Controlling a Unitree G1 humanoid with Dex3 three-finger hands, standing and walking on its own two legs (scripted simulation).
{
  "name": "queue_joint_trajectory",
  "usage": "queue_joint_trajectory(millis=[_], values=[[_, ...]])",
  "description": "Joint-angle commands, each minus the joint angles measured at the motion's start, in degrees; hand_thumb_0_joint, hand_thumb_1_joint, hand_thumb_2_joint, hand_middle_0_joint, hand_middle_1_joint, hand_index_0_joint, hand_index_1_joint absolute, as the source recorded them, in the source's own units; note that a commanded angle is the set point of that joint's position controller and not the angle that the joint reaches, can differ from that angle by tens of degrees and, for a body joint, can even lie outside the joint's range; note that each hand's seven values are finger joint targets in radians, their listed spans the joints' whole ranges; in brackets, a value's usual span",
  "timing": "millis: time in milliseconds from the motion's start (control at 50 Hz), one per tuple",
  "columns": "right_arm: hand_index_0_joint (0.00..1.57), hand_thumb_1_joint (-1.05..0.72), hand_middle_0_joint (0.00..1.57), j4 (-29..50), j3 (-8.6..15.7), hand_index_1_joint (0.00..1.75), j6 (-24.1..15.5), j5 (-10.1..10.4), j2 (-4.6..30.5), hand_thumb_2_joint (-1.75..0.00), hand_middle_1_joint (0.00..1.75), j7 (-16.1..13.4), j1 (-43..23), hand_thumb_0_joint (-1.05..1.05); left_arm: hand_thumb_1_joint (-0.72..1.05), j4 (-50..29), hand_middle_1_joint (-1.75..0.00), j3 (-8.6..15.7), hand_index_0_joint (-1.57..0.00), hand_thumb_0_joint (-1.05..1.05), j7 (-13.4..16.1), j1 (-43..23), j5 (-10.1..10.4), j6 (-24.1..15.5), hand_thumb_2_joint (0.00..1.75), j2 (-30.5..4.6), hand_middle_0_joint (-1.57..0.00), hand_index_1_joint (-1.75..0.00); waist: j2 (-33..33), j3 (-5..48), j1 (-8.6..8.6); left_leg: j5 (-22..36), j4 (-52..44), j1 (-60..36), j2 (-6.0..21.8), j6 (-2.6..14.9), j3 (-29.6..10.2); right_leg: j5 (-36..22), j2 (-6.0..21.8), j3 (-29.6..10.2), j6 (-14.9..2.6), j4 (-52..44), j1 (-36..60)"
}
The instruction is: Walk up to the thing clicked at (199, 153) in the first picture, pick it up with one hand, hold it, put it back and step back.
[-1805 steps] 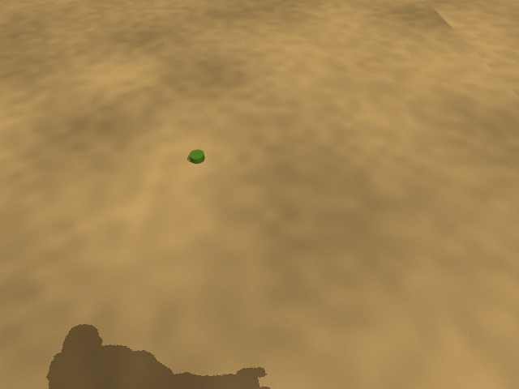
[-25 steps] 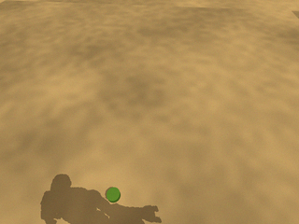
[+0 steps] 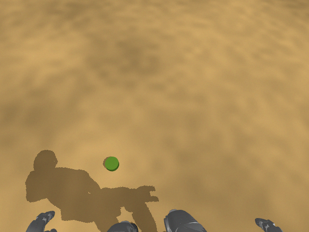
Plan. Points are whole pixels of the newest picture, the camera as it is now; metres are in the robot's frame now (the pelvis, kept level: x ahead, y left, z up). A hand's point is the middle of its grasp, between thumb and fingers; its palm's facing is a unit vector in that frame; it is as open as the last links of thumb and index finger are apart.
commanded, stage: step back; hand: left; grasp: from above
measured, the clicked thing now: (112, 163) +0.51 +0.22 -0.75
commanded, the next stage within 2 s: none
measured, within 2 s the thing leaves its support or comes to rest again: neither
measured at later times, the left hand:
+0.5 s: hand out of the picture +0.01 +0.26 -0.14, palm faces +0.02 -0.92 -0.40, open 7.4 cm
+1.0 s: hand out of the picture -0.22 +0.24 -0.16, palm faces -0.05 -0.91 -0.40, open 7.4 cm
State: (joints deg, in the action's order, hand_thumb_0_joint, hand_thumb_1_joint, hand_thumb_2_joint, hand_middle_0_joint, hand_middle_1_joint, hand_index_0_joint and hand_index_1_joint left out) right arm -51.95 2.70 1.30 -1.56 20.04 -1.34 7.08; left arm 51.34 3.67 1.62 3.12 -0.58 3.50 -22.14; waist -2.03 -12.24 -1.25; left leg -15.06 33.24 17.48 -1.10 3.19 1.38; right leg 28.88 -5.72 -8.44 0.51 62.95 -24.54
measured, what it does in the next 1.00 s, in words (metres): walks backwards: right foot, then left foot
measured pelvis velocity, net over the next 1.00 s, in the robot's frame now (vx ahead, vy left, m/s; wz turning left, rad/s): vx -0.30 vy -0.03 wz -0.05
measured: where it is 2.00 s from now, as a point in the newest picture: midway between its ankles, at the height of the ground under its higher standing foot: outside the picture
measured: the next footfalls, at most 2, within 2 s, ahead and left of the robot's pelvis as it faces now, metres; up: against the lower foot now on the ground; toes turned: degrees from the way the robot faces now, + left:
right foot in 0.14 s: -0.01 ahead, -0.13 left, +0.00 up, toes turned +2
left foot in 0.52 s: -0.12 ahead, +0.11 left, +0.00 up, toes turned -1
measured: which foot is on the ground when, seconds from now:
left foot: down 0.00-0.18, up 0.20-0.50, down 0.52-0.98, up 1.00-1.00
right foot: up 0.00-0.12, down 0.14-0.54, up 0.56-0.92, down 0.94-1.00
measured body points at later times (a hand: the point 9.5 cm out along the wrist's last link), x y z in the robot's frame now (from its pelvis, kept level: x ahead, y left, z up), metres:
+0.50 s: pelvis -0.13 +0.00 -0.01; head -0.06 +0.00 +0.43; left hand +0.01 +0.31 -0.12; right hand -0.04 -0.33 -0.13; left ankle -0.16 +0.11 -0.73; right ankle -0.05 -0.13 -0.73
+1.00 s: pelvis -0.30 -0.03 -0.02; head -0.24 -0.04 +0.43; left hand -0.22 +0.29 -0.13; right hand -0.16 -0.35 -0.13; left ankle -0.17 +0.11 -0.72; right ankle -0.32 -0.15 -0.73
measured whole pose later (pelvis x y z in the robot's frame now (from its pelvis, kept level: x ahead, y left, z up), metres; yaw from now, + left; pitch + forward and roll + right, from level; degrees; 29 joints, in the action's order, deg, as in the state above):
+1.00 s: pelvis -0.30 -0.03 -0.02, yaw -3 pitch -3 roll -2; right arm -46.5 3.5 3.0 -1.0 23.5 -1.0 3.6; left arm 50.2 4.8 -0.5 11.4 -2.1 2.9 -20.4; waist 4.0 -11.5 0.7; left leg -15.7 40.8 27.0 2.7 -0.3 -3.6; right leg 22.1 -3.3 -1.2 -0.6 38.3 -13.0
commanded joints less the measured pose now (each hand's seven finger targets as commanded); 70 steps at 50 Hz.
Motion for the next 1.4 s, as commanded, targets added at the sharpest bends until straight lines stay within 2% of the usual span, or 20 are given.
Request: queue_joint_trajectory(millis=[0,120,180,280,420,480,520,560,620,780,860,920,960,980,1060,1180,1280,1320,1340,1380], values=[[0.20,-0.90,0.20,4.23,4.15,0.30,-0.95,0.28,15.28,-0.90,0.30,-1.08,4.49,0.00,0.90,-5.89,-0.30,2.87,-0.20,0.00,0.35,1.33,-0.12,-1.79,0.90,-9.73,-0.20,-0.30,9.00,17.14,-2.02,38.23,-2.84,-22.15,15.68,11.16,-15.48,0.72,2.77,1.56,0.82,-10.63,-4.17],[0.20,-0.90,0.20,6.11,3.57,0.30,-0.01,1.24,15.35,-0.90,0.30,-0.19,-1.93,0.00,0.90,-2.29,-0.30,3.79,-0.20,0.00,-0.24,10.96,-1.13,-2.95,0.90,-9.27,-0.20,-0.30,7.17,18.92,2.89,17.94,2.87,-4.49,11.64,4.39,-10.66,-20.73,5.62,4.54,-2.90,-38.32,17.62],[0.20,-0.90,0.20,6.29,3.32,0.30,0.95,1.06,12.77,-0.90,0.30,-0.70,-2.03,0.00,0.90,-7.09,-0.30,5.79,-0.20,0.00,-0.37,3.51,-1.62,-3.19,0.90,-20.11,-0.20,-0.30,-14.92,11.30,3.75,-22.45,30.97,6.72,-4.42,-3.45,-7.31,-28.04,30.03,-26.23,-20.25,-45.48,4.18],[0.20,-0.90,0.20,2.52,2.55,0.30,0.47,1.96,12.91,-0.90,0.30,-0.46,4.61,0.00,0.90,-9.40,-0.30,4.66,-0.20,0.00,0.05,-1.13,-1.10,-3.04,0.90,-11.56,-0.20,-0.30,-5.24,12.14,-0.09,-12.13,37.07,9.11,-7.58,-4.42,-11.02,-35.74,16.80,-4.93,-11.74,-39.22,10.99],[0.20,-0.90,0.20,4.69,1.95,0.30,-0.70,1.28,11.90,-0.90,0.30,-0.58,5.00,0.00,0.90,-10.59,-0.30,4.37,-0.20,0.00,0.42,4.45,-1.30,-1.83,0.90,-11.83,-0.20,-0.30,-10.93,17.74,2.84,-13.73,5.06,6.13,0.53,-3.81,-5.86,-41.73,19.16,-5.57,-12.38,-32.66,25.60],[0.20,-0.90,0.20,2.73,3.16,0.30,-1.22,-0.01,12.09,-0.90,0.30,-0.24,8.52,0.00,0.90,-10.99,-0.30,3.72,-0.20,0.00,-0.30,3.67,-0.19,-0.60,0.90,-12.48,-0.20,-0.30,-7.39,17.49,0.71,5.97,-12.35,-6.25,-0.54,-2.65,-2.51,-35.30,15.25,-2.28,-7.75,-27.00,16.15],[0.20,-0.90,0.20,4.27,5.12,0.30,-1.23,-1.52,20.55,-0.90,0.30,0.13,5.34,0.00,0.90,-11.66,-0.30,2.76,-0.20,0.00,-0.40,5.10,0.23,-0.40,0.90,-8.06,-0.20,-0.30,14.76,15.42,1.48,15.82,-15.43,-13.70,18.40,4.57,-28.43,-1.36,1.35,4.52,-2.01,-12.38,-5.22],[0.20,-0.90,0.20,5.77,5.39,0.30,-1.46,-1.05,22.44,-0.90,0.30,0.08,1.70,0.00,0.90,-11.55,-0.30,4.48,-0.20,0.00,0.82,-0.67,-0.92,-0.52,0.90,-11.98,-0.20,-0.30,14.56,10.84,-1.82,16.87,-16.44,3.46,25.47,14.71,-33.94,7.64,0.95,-3.42,-0.93,5.22,0.51],[0.20,-0.90,0.20,7.30,3.29,0.30,-1.76,-0.98,15.27,-0.90,0.30,-0.30,-4.60,0.00,0.90,-8.24,-0.30,4.34,-0.20,0.00,-0.01,6.47,0.41,-0.48,0.90,-10.78,-0.20,-0.30,8.45,10.92,4.30,25.17,-11.13,-4.07,13.18,7.10,-13.51,-1.56,-1.71,-4.44,-1.74,11.35,-4.47],[0.20,-0.90,0.20,7.68,4.44,0.30,-1.20,0.09,15.39,-0.90,0.30,-0.70,3.33,0.00,0.90,-8.92,-0.30,3.77,-0.20,0.00,-0.34,6.72,-0.53,-1.35,0.90,-9.57,-0.20,-0.30,11.44,15.73,-1.31,25.78,-6.27,-18.10,16.14,12.20,-14.48,1.15,2.24,0.92,2.49,-7.92,-3.11],[0.20,-0.90,0.20,9.34,4.70,0.30,-0.18,-0.27,17.25,-0.90,0.30,-0.09,0.22,0.00,0.90,-6.05,-0.30,4.03,-0.20,0.00,-0.99,11.80,-0.62,-1.71,0.90,-9.60,-0.20,-0.30,14.96,17.28,0.40,18.07,-5.95,-10.13,15.15,9.13,-13.52,-3.19,4.26,6.33,0.58,-24.87,8.34],[0.20,-0.90,0.20,9.93,4.45,0.30,0.81,0.67,16.51,-0.90,0.30,0.09,-2.88,0.00,0.90,-2.70,-0.30,4.62,-0.20,0.00,-1.38,18.34,-1.43,-1.89,0.90,-10.64,-0.20,-0.30,11.10,18.00,3.78,6.95,-2.24,1.00,11.56,3.44,-11.76,-13.68,5.54,5.43,-3.10,-37.67,18.60],[0.20,-0.90,0.20,11.64,3.51,0.30,0.76,1.34,11.79,-0.90,0.30,-0.63,-4.96,0.00,0.90,-6.18,-0.30,6.75,-0.20,0.00,-1.77,12.42,-1.89,-1.82,0.90,-19.80,-0.20,-0.30,-12.73,11.28,5.14,-18.08,20.70,11.96,-5.51,-3.47,-5.68,-7.61,25.00,-20.86,-13.78,-47.17,5.42],[0.20,-0.90,0.20,10.63,4.42,0.30,0.86,1.02,14.13,-0.90,0.30,-1.24,-3.78,0.00,0.90,-8.71,-0.30,6.99,-0.20,0.00,-1.28,6.72,-2.32,-2.08,0.90,-21.92,-0.20,-0.30,-15.40,7.92,4.64,-19.69,31.34,8.62,-2.89,-4.14,-9.72,-7.87,30.64,-27.49,-18.54,-49.91,-4.46],[0.20,-0.90,0.20,6.12,3.25,0.30,0.27,1.77,12.58,-0.90,0.30,-0.66,4.24,0.00,0.90,-10.59,-0.30,5.34,-0.20,0.00,-0.59,-1.06,-1.99,-2.32,0.90,-12.45,-0.20,-0.30,-6.48,9.53,-0.81,-9.88,36.98,8.85,-7.19,-3.86,-10.36,-26.10,16.20,-1.64,-10.00,-40.28,3.65],[0.20,-0.90,0.20,7.42,2.25,0.30,-0.99,0.77,11.11,-0.90,0.30,-1.12,4.09,0.00,0.90,-11.19,-0.30,5.04,-0.20,0.00,0.44,5.97,-2.34,-1.60,0.90,-11.65,-0.20,-0.30,-10.07,14.30,3.94,-15.99,14.86,10.80,-1.53,-4.83,-5.70,-39.45,19.38,-2.98,-12.16,-33.61,23.54],[0.20,-0.90,0.20,4.38,3.81,0.30,-1.43,-0.32,13.15,-0.90,0.30,-0.90,10.48,0.00,0.90,-12.43,-0.30,3.47,-0.20,0.00,-0.35,5.30,-0.79,0.26,0.90,-11.39,-0.20,-0.30,-5.40,17.70,1.67,7.58,-11.67,-6.67,1.54,-1.83,-5.22,-31.64,15.41,-0.74,-6.23,-23.81,13.24],[0.20,-0.90,0.20,6.43,5.54,0.30,-1.10,-0.96,22.69,-0.90,0.30,-0.27,5.21,0.00,0.90,-13.68,-0.30,3.44,-0.20,0.00,-0.26,2.86,-0.16,0.18,0.90,-9.87,-0.20,-0.30,14.68,15.63,1.34,19.89,-13.82,-6.17,22.52,10.24,-29.38,5.20,2.03,6.92,-1.43,-6.63,-2.69],[0.20,-0.90,0.20,7.25,6.09,0.30,-1.35,-1.12,24.83,-0.90,0.30,-0.57,3.57,0.00,0.90,-13.89,-0.30,4.26,-0.20,0.00,0.34,-0.50,-0.95,0.27,0.90,-11.63,-0.20,-0.30,16.87,13.34,-1.34,18.40,-15.92,3.82,27.53,16.11,-35.38,9.35,3.59,-0.52,-0.78,3.90,0.87],[0.20,-0.90,0.20,7.84,4.43,0.30,-1.76,-1.49,18.82,-0.90,0.30,-1.04,0.40,0.00,0.90,-11.19,-0.30,4.65,-0.20,0.00,-0.28,1.45,-0.52,0.48,0.90,-11.98,-0.20,-0.30,8.91,12.45,1.14,25.32,-11.78,3.05,20.29,13.34,-21.84,4.22,1.21,-3.18,-1.25,11.20,1.73]])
